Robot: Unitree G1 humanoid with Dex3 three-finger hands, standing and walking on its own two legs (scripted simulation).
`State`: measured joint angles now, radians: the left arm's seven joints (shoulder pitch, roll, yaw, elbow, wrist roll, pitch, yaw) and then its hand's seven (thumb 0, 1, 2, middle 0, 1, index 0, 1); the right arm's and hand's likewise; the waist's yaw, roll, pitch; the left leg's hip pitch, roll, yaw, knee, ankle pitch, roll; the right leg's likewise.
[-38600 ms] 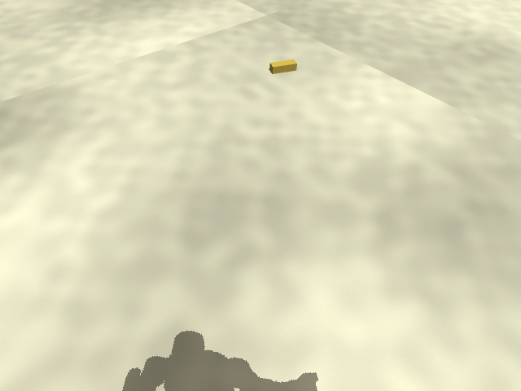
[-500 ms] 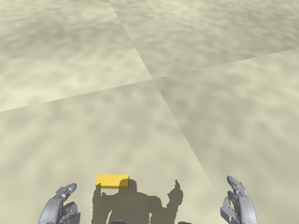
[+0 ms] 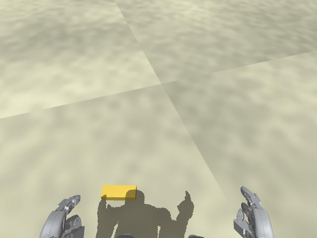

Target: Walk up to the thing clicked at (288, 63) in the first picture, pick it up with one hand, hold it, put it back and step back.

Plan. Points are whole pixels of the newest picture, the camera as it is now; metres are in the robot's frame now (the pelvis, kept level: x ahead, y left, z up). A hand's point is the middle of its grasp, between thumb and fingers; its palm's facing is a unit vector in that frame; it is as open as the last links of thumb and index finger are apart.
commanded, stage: home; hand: left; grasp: from above
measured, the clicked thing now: (119, 192) +0.46 +0.20 -0.68
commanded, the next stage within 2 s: stand in 0.06 s
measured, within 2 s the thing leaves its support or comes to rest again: neither
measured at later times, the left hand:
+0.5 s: hand out of the picture +0.08 +0.24 -0.11, palm faces +0.06 -0.94 -0.35, open 7.4 cm
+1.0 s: hand out of the picture +0.03 +0.23 -0.10, palm faces +0.07 -0.94 -0.33, open 7.4 cm
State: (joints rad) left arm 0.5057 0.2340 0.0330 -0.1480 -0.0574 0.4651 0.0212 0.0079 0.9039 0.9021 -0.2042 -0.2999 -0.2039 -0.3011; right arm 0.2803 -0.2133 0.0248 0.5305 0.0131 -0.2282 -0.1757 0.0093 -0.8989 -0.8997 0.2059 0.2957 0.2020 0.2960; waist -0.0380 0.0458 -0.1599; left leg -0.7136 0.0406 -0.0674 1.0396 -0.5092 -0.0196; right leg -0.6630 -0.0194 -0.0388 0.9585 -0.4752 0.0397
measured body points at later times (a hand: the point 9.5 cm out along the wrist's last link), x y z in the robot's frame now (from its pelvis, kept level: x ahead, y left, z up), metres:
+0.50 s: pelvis -0.01 +0.00 +0.04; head +0.01 +0.01 +0.49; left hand +0.08 +0.29 -0.08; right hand +0.10 -0.28 -0.08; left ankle +0.00 +0.13 -0.68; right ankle +0.00 -0.15 -0.68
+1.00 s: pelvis -0.01 -0.01 +0.07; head -0.01 -0.01 +0.52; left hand +0.02 +0.28 -0.08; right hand +0.07 -0.28 -0.08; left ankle +0.00 +0.13 -0.68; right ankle +0.00 -0.15 -0.68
